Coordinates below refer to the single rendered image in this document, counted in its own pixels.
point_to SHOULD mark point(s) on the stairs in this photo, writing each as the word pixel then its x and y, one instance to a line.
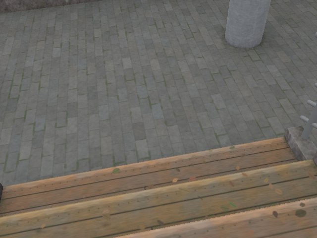
pixel 252 190

